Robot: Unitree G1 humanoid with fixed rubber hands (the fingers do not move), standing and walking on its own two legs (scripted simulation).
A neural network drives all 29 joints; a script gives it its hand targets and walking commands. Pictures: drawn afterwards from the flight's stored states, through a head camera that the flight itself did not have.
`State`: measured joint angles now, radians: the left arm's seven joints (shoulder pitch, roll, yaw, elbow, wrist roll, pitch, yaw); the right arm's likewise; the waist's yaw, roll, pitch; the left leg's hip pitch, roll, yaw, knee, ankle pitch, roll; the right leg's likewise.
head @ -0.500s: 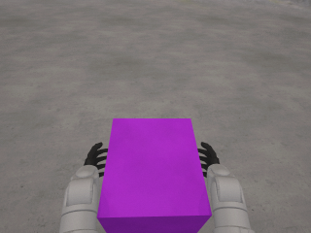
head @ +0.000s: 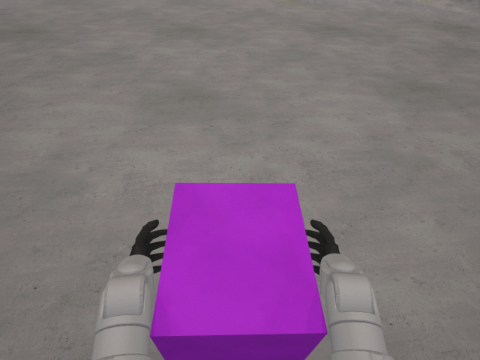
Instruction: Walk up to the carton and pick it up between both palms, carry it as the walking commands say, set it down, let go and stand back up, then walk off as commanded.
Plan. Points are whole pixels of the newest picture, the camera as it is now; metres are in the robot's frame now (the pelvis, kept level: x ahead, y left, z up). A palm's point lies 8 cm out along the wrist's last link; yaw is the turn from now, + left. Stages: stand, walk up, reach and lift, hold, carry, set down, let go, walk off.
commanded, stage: hold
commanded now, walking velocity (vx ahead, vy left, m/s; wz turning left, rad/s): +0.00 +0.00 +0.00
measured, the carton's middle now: (235, 278) +0.29 +0.00 -0.02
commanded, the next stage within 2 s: carry in 0.44 s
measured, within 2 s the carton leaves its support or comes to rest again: neither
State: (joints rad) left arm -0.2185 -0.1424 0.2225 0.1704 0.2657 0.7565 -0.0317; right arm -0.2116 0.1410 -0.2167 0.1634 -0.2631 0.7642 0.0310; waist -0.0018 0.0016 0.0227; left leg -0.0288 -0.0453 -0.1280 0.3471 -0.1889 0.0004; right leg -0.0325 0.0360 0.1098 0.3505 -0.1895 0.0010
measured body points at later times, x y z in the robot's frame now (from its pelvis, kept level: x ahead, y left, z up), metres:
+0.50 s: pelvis +0.00 +0.00 -0.01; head -0.04 +0.00 +0.44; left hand +0.29 +0.16 +0.04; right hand +0.29 -0.16 +0.04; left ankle +0.01 +0.12 -0.75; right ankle +0.01 -0.12 -0.75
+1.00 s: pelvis -0.04 +0.00 -0.02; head -0.01 +0.00 +0.43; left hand +0.33 +0.09 +0.09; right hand +0.27 -0.23 +0.10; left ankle -0.04 +0.10 -0.75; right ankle +0.01 -0.12 -0.75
